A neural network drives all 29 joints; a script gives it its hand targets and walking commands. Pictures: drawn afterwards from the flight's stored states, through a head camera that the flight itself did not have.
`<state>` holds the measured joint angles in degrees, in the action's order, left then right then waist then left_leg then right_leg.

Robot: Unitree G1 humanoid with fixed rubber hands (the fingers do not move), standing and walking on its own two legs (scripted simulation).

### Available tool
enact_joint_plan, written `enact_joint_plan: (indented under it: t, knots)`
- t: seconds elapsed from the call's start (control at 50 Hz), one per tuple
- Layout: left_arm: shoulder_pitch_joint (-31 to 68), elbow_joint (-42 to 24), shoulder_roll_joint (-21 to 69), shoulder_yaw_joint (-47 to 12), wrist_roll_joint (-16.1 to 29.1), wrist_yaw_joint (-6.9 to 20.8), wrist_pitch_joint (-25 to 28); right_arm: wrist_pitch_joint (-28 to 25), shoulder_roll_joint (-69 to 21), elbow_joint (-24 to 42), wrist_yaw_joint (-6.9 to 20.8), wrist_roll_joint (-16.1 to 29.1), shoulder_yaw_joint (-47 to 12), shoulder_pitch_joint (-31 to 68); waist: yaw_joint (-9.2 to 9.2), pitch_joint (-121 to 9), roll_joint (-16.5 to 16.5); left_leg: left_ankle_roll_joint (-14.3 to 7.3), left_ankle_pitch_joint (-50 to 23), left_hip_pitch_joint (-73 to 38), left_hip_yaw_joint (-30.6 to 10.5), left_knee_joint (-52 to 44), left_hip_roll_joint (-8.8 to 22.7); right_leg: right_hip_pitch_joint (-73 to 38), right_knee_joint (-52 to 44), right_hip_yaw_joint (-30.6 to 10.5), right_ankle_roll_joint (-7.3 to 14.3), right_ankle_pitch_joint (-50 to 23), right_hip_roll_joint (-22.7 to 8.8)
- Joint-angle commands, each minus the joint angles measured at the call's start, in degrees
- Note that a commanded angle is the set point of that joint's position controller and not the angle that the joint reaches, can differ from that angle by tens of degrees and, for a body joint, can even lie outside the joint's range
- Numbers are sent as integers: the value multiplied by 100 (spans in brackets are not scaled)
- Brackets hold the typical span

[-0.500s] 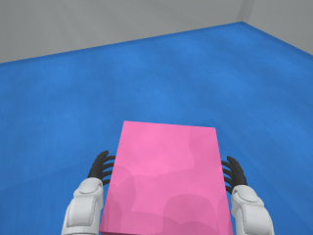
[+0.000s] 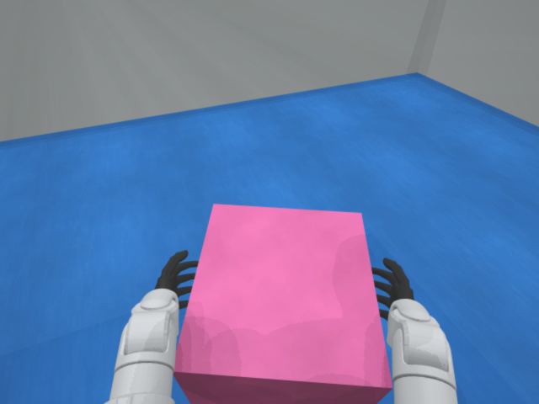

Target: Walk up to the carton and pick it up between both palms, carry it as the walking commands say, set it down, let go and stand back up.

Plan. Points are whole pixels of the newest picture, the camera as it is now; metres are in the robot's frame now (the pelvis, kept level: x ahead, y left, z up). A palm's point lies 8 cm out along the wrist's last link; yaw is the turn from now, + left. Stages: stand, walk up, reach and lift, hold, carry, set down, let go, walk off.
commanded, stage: hold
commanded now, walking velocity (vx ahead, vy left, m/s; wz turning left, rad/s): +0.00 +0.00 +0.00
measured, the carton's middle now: (280, 315) +0.31 -0.01 -0.05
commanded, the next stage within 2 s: set down in 0.30 s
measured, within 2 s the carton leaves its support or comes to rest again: neither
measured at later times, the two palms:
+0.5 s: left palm (177, 298) +0.30 +0.15 +0.02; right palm (401, 315) +0.27 -0.20 +0.02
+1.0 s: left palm (190, 315) +0.32 +0.15 -0.06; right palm (388, 324) +0.29 -0.20 -0.05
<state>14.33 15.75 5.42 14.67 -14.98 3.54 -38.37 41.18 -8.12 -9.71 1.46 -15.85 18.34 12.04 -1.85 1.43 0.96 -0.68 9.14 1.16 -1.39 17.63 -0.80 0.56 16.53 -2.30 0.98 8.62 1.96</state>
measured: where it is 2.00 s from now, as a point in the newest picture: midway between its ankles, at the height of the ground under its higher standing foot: outside the picture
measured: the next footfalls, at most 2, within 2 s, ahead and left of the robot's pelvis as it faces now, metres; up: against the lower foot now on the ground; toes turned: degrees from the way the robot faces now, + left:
none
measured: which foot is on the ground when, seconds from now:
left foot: down 0.00-1.00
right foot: down 0.00-1.00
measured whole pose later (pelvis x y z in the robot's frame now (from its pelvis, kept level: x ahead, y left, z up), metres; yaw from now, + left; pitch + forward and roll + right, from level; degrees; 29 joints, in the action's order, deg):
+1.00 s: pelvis -0.01 +0.00 -0.02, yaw +1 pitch +11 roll +0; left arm 22.1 26.5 7.5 21.5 -18.0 2.5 -21.4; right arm 22.8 -6.9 -23.1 2.8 -17.4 24.8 20.4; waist -4.2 0.5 0.8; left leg -0.4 12.9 31.1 -4.0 33.0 -2.4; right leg 30.4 32.6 -2.3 0.7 13.2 2.3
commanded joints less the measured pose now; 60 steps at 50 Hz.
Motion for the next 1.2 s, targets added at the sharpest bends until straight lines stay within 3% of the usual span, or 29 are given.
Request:
enact_joint_plan:
  t: [0.0,0.28,0.3,0.32,0.34,0.38,0.46,0.68,0.86,1.18]
  knots:
    - [2873,-277,4993,-3373,1504,1465,185,-134,-4841,192,1377,1588,-3569,2976,-44,-1226,-237,-104,-603,-68,-129,-223,-355,-262,-288,-377,-24,-642,149]
    - [2411,-651,4999,-3569,1479,1298,101,-168,-4634,384,1478,1607,-3692,2571,9,-1305,-46,1,-1223,-261,-229,-302,-264,-238,-211,-309,20,-886,261]
    - [2482,-631,5116,-3591,1603,1289,63,-186,-4372,208,1437,1401,-3516,2227,-587,-1208,-337,76,-1014,-242,-532,-311,-278,-86,-219,-149,-11,-1203,357]
    - [2431,-575,5033,-3467,1507,1271,61,-217,-4295,179,1447,1400,-3471,2298,-465,-1165,-209,101,-1008,-338,-516,-297,-324,8,-215,-138,2,-1171,326]
    - [2496,-549,4985,-3430,1451,1256,73,-244,-4242,134,1449,1384,-3382,2299,-492,-1118,-118,106,-943,-278,-528,-280,-333,59,-205,-141,22,-1133,310]
    - [2495,-419,4914,-3232,1282,1207,134,-316,-4175,30,1485,1389,-3293,2409,-322,-1080,12,113,-815,-121,-520,-246,-347,89,-150,-164,63,-1000,288]
    - [2517,-18,5034,-2932,1130,1143,364,-529,-4195,-217,1582,1364,-3233,2746,-70,-1171,-74,72,-732,138,-463,-111,-326,106,49,-204,58,-923,309]
    - [2991,757,4989,-2578,817,1183,1146,-1286,-4411,-1076,1598,976,-2736,3015,-200,-1832,-128,6,-883,797,-346,602,-391,772,604,-167,-30,-1127,309]
    - [3242,1190,4941,-2344,600,1226,1730,-1857,-4475,-1415,1573,835,-2567,3305,-260,-2457,-114,-64,-943,1564,-339,1156,-473,1512,1197,-129,-85,-1236,318]
    - [4067,1406,5104,-2403,646,1224,2121,-2285,-4487,-1831,1804,929,-2537,4199,-258,-3966,-40,-14,-867,2898,-225,2329,-540,3198,2406,-18,-55,-927,364]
